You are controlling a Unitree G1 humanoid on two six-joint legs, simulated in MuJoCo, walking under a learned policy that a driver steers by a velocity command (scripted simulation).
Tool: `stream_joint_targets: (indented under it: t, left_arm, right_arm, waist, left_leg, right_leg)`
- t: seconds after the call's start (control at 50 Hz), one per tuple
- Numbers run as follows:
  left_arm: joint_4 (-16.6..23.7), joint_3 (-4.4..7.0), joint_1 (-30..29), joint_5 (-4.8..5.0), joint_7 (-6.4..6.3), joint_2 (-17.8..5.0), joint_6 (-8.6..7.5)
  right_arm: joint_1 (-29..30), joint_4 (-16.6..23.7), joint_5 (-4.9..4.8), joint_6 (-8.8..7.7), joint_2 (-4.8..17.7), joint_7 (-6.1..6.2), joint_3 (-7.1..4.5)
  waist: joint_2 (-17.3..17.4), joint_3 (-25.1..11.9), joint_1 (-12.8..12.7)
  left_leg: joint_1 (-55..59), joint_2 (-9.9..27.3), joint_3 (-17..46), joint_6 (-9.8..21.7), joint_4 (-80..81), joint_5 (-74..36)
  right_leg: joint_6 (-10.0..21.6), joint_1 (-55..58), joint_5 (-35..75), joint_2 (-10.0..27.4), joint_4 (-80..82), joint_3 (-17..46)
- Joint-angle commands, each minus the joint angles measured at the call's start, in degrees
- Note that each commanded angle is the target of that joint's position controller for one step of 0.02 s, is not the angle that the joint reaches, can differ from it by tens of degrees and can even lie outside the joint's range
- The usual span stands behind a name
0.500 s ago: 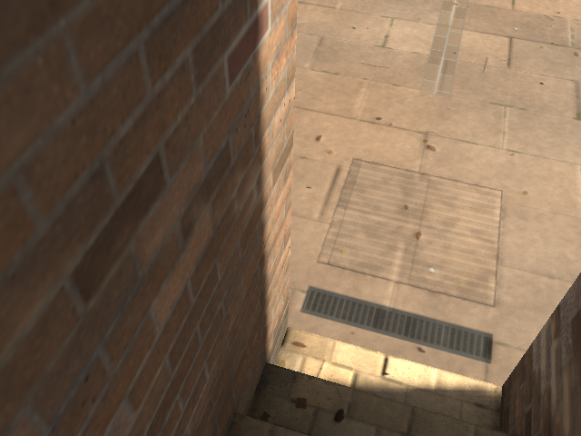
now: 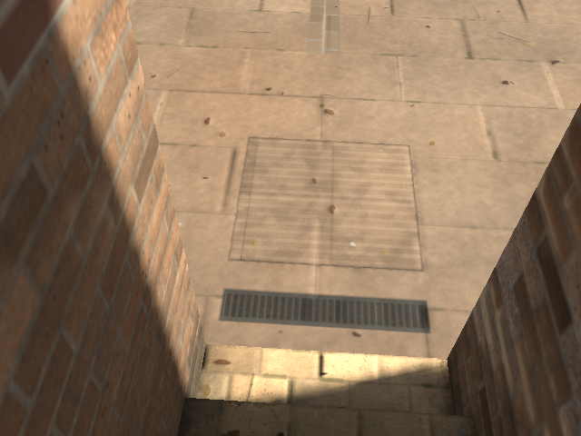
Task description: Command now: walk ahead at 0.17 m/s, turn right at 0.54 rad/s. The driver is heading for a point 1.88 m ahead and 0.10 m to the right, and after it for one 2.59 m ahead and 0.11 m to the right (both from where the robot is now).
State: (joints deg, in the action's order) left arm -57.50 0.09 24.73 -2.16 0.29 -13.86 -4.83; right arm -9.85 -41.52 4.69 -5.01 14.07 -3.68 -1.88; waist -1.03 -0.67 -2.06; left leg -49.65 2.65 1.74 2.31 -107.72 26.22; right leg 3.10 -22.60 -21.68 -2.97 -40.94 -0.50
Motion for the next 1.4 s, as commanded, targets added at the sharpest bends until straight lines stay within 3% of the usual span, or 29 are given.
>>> stream_joint_targets:
  t: [0.02, 0.06, 0.12, 0.14, 0.16, 0.18, 0.22, 0.24, 0.32, 0.36, 0.44, 0.5, 0.52, 0.58, 0.64, 0.68, 0.7, 0.78, 0.84, 0.88, 0.94, 1.02, 1.04, 1.06, 1.08, 1.12, 1.3, 1.38, 1.4]
  left_arm:
    - [11.1, -1.30, -15.6, 0.11, -2.35, -4.9, -3.68]
    - [10.8, 0.31, -12.9, -1.98, -2.82, -13.0, -3.88]
    - [19.1, 3.42, -26.5, -1.70, -1.93, -19.0, -3.99]
    - [21.0, 3.28, -30.2, -2.40, -0.11, -15.7, -3.40]
    - [18.4, 0.72, -12.3, -2.85, 3.49, -0.1, -2.34]
    - [19.9, 0.44, -13.1, 0.04, 3.93, 0.1, -0.97]
    - [21.9, -0.91, -17.1, -2.22, 2.21, -0.4, 1.95]
    - [21.5, -2.10, -16.4, -4.86, 1.80, 2.0, 3.53]
    - [17.8, 1.68, -14.1, -7.77, 3.65, -6.4, 2.63]
    - [18.2, 1.95, -18.9, -6.86, 4.45, -6.7, 3.17]
    - [22.8, 1.01, -33.9, -6.14, 4.84, -5.6, 3.76]
    - [18.8, 1.47, -16.3, -4.22, 2.63, -4.7, 3.07]
    - [15.4, 4.65, -2.4, -3.83, 1.98, -10.4, 2.52]
    - [16.8, 7.28, 7.1, -0.14, 3.24, -15.9, 2.31]
    - [18.3, 3.03, -4.0, -1.27, 6.51, -10.4, -0.35]
    - [16.7, -1.11, -11.2, 0.44, 5.35, -0.2, -0.91]
    - [16.1, -1.74, -10.7, 2.22, 4.40, -1.2, -1.09]
    - [17.1, -0.14, -12.8, 2.58, 3.84, -10.5, -1.56]
    - [17.2, -1.39, -13.2, 3.65, 6.33, -5.2, -1.09]
    - [15.9, -1.52, -4.7, 4.76, 6.57, -3.0, 0.89]
    - [19.2, 0.30, -9.2, 1.19, 5.11, -6.1, 2.72]
    - [18.9, 0.22, -8.5, 0.59, 5.45, -2.2, 2.87]
    - [18.4, -0.20, -10.4, 1.94, -1.37, 0.9, 4.51]
    - [18.6, 0.73, -7.5, 1.52, 2.85, -4.1, 3.45]
    - [18.0, -0.21, -11.2, 2.80, -2.85, 1.1, 5.15]
    - [17.4, 0.42, -12.7, 4.03, -5.16, -2.6, 6.81]
    - [11.1, 2.59, -8.9, 1.78, -3.31, -4.2, 6.75]
    - [7.2, 4.18, -3.2, 2.11, -3.54, -6.7, 5.57]
    - [9.3, 3.81, -4.8, -5.56, 1.14, -7.5, 2.06]
  right_arm:
    - [-10.2, 3.6, 0.42, 0.17, 0.4, 0.47, -0.26]
    - [-8.9, 5.5, -1.14, 0.90, -1.8, -0.23, 0.64]
    - [-29.6, 0.7, 0.83, -0.35, 7.2, 2.29, -3.45]
    - [-43.3, -3.8, 1.09, -0.76, 8.9, 4.48, -4.88]
    - [-30.1, -0.3, -0.59, -1.37, 14.5, 5.31, -4.35]
    - [-26.8, -0.1, -1.45, -3.11, 9.1, 2.82, -1.53]
    - [-12.9, 0.8, -2.32, -2.58, 0.2, 1.95, 0.82]
    - [-5.9, 2.7, -1.12, -1.75, -1.9, 2.50, 1.48]
    - [-3.5, 1.2, -0.30, -3.30, 5.1, 4.85, 0.46]
    - [-5.4, 2.8, -0.97, -3.98, 7.7, 5.30, 1.18]
    - [-22.8, -4.7, -2.70, -0.04, 10.1, 5.03, 0.10]
    - [-22.3, -9.6, 1.00, 2.64, 9.8, 3.10, 0.31]
    - [-22.6, -11.2, 1.37, 2.30, 8.5, 0.87, 0.53]
    - [-12.4, -3.6, -1.56, 2.69, 5.1, -2.17, 1.36]
    - [-13.6, -0.7, -5.15, 1.06, 1.4, 0.10, 4.61]
    - [-23.6, -5.5, -4.30, 3.04, 0.3, -0.64, 4.18]
    - [-22.5, -4.4, -4.37, 3.82, 0.1, -1.68, 4.19]
    - [-16.1, -6.3, -4.00, 4.29, 1.4, -5.13, 2.67]
    - [-17.6, -8.6, -2.62, 3.04, 0.5, -3.81, 2.05]
    - [-11.9, -8.7, -4.43, 3.02, 3.9, -2.15, 1.79]
    - [-7.1, -10.4, -5.94, 2.92, 5.3, -1.54, 0.24]
    - [-4.3, -11.0, -6.59, 1.47, 3.5, -2.44, 0.51]
    - [-1.6, -8.8, -4.21, 2.15, 0.5, 2.61, 2.38]
    - [-4.4, -10.0, -6.36, 1.82, 3.3, 0.09, 0.70]
    - [-0.5, -9.0, -4.41, 2.38, 1.3, 3.80, 2.53]
    - [-1.1, -10.0, -5.20, 4.02, 4.3, 6.09, 1.86]
    - [0.1, -11.7, -4.50, 5.59, 7.3, 5.16, 0.18]
    - [2.3, -9.9, -3.57, 3.42, 4.7, 4.44, -0.53]
    - [-6.2, -10.0, -3.94, 0.11, 3.4, 1.90, -0.97]
  waist:
    - [0.1, 1.5, 10.0]
    - [-2.9, -5.6, 9.8]
    - [1.6, -8.7, 17.6]
    - [8.7, -10.8, 24.3]
    - [26.4, -12.3, 9.5]
    - [9.6, -8.3, 7.9]
    - [-1.5, -10.4, 3.5]
    - [1.5, -11.8, 1.8]
    - [2.6, -2.7, -0.1]
    - [1.4, -0.2, 2.9]
    - [8.0, 6.7, 15.0]
    - [2.9, -3.6, 9.9]
    - [-3.3, -9.8, 4.5]
    - [-9.9, -23.0, -0.3]
    - [5.7, -11.8, 5.7]
    - [7.3, -2.9, 12.6]
    - [2.2, -3.1, 12.1]
    - [0.9, 0.1, 8.8]
    - [-1.5, -2.9, 8.9]
    - [3.5, -2.8, 3.3]
    - [1.6, 4.5, 3.6]
    - [3.7, 1.8, 3.2]
    - [0.7, -2.9, 1.7]
    - [2.5, -0.7, 3.4]
    - [1.4, -4.9, 1.5]
    - [1.2, -4.3, 2.9]
    - [4.2, 8.9, 1.4]
    - [-5.4, 7.2, -0.5]
    - [0.0, 13.0, 5.6]
  left_leg:
    - [15.7, 3.6, -3.9, -2.5, 33.5, -25.6]
    - [25.2, -0.2, -8.3, -5.8, 26.5, -28.5]
    - [41.1, -5.3, -11.8, -5.2, 41.0, -15.9]
    - [54.4, -3.8, -6.3, -0.5, 53.6, -23.1]
    - [56.4, 14.0, 23.7, 22.0, 64.4, -74.1]
    - [50.8, 21.4, 36.8, 26.2, 65.3, -81.2]
    - [47.9, 19.4, 28.4, 17.7, 62.8, -57.7]
    - [40.7, 18.9, 28.0, 15.7, 62.6, -50.6]
    - [0.9, 3.7, 1.4, 6.5, 50.8, -6.2]
    - [-8.9, 4.3, -4.4, 3.0, 50.6, 9.5]
    - [29.1, 17.3, 18.7, 9.0, 55.0, 5.8]
    - [32.7, 14.8, 12.0, 5.4, 37.4, 8.6]
    - [25.3, 7.1, -0.2, 2.0, 20.4, 1.5]
    - [-22.7, -0.5, -4.9, -7.6, -22.0, 20.4]
    - [-22.7, 5.7, 7.7, -9.6, -14.2, 8.1]
    - [-6.3, 9.3, 7.0, -11.7, 9.8, -13.2]
    - [-2.0, 7.6, 3.9, -13.2, 9.3, -11.5]
    - [25.9, 0.9, -2.2, -12.3, 44.4, -18.5]
    - [26.8, 1.6, 2.1, -9.8, 56.5, -18.6]
    - [30.3, 1.4, 2.1, -6.5, 69.3, -12.6]
    - [26.9, -0.5, 3.6, 0.2, 75.0, -0.1]
    - [29.0, -1.0, 7.5, 3.5, 82.4, -1.8]
    - [31.3, 3.3, 7.9, 0.9, 80.4, -32.1]
    - [34.0, 0.0, 6.7, 3.9, 80.8, -23.8]
    - [34.8, 3.6, 7.5, 1.2, 79.0, -39.1]
    - [38.3, 3.1, 7.0, 0.5, 80.6, -37.7]
    - [29.7, -1.8, 7.1, 8.2, 83.2, 12.4]
    - [21.1, -5.3, 3.9, 7.3, 70.8, 4.7]
    - [31.4, -2.0, 3.9, 7.9, 77.7, 1.1]
  right_leg:
    - [12.3, -28.8, 41.3, 10.3, 10.4, 9.3]
    - [11.3, -30.8, 48.0, 7.1, 0.3, 10.8]
    - [6.4, -30.9, 63.9, 7.8, -21.2, 11.3]
    - [4.3, -36.8, 51.9, 5.7, -41.2, 10.3]
    - [-1.6, -51.0, -12.9, -3.4, -56.6, 4.4]
    - [-1.7, -57.0, -15.8, -2.0, -62.4, 11.0]
    - [-5.4, -65.0, -6.5, 6.2, -50.3, 12.9]
    - [-8.7, -62.0, 4.6, 8.8, -45.9, 10.5]
    - [-3.3, -26.1, 45.2, 7.2, -36.7, -2.1]
    - [-3.2, -8.1, 56.0, 5.1, -18.9, -6.9]
    - [0.2, -32.0, 37.2, 9.3, 15.8, -3.4]
    - [3.8, -8.5, 41.6, 9.7, 24.1, -2.3]
    - [5.8, 13.4, 47.8, 4.9, 22.5, -8.8]
    - [15.5, 54.6, 55.5, 16.9, 4.7, 14.1]
    - [17.3, 21.1, 27.4, 30.7, 16.3, 26.0]
    - [12.3, -5.7, 14.1, 20.6, 17.9, 16.0]
    - [8.9, -9.9, 6.8, 16.7, 18.1, 15.3]
    - [3.2, -21.3, -8.9, 11.8, 22.7, 10.5]
    - [4.1, -5.5, 4.4, 15.0, 16.2, 14.6]
    - [0.6, 0.1, -6.2, 12.3, 15.1, 12.8]
    - [0.8, -2.6, -8.4, 8.1, 16.9, 5.5]
    - [-1.9, 3.1, 6.9, 4.1, 9.9, -1.7]
    - [-2.3, 15.6, 23.4, 9.4, 9.8, 2.5]
    - [-1.2, 5.3, 13.5, 4.3, 6.8, -2.9]
    - [-2.3, 16.9, 26.0, 9.9, 11.4, 3.6]
    - [-2.3, 16.1, 26.4, 10.4, 10.2, 4.2]
    - [3.4, 6.4, -12.7, 6.8, 10.8, 4.5]
    - [7.9, 12.7, -10.6, 10.9, 12.0, 16.7]
    - [9.9, -7.5, -14.2, 11.6, 5.3, 9.8]
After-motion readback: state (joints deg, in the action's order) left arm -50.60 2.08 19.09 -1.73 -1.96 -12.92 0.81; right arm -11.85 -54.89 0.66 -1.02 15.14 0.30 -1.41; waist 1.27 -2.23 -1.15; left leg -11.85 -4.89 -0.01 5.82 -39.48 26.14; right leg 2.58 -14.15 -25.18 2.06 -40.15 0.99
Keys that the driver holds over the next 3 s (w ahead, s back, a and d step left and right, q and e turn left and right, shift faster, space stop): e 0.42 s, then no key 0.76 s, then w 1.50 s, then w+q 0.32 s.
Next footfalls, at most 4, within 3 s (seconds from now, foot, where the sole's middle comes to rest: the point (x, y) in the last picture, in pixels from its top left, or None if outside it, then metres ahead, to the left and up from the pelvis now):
0.14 left None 0.07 0.12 -0.75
0.54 right None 0.25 -0.17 -0.94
0.84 left None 0.30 0.05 -0.94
1.84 right None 0.52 -0.21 -1.13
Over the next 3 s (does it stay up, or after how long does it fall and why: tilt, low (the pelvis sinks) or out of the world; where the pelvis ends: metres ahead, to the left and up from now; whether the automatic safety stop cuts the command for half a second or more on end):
stays up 1.19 -0.28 -0.75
